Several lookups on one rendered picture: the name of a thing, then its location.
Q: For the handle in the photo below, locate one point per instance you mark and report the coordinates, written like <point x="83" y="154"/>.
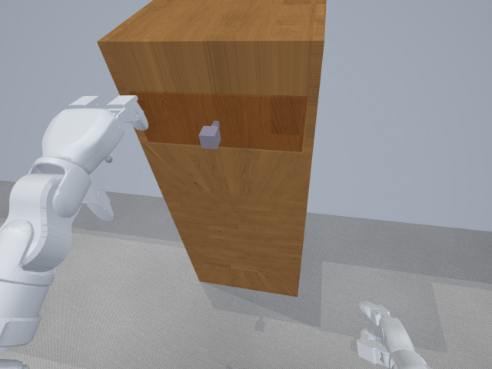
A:
<point x="210" y="136"/>

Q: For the cabinet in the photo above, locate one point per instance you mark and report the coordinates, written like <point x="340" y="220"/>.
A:
<point x="240" y="212"/>

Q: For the right robot hand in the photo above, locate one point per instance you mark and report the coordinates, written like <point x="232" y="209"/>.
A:
<point x="377" y="347"/>

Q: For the left robot forearm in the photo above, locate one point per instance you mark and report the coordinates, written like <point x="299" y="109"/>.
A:
<point x="34" y="240"/>

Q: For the drawer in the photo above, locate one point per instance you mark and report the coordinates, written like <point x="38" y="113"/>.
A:
<point x="268" y="122"/>

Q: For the left robot hand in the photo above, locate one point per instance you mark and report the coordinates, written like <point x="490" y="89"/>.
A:
<point x="86" y="134"/>

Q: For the right robot forearm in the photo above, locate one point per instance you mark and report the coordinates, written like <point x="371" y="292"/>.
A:
<point x="407" y="359"/>

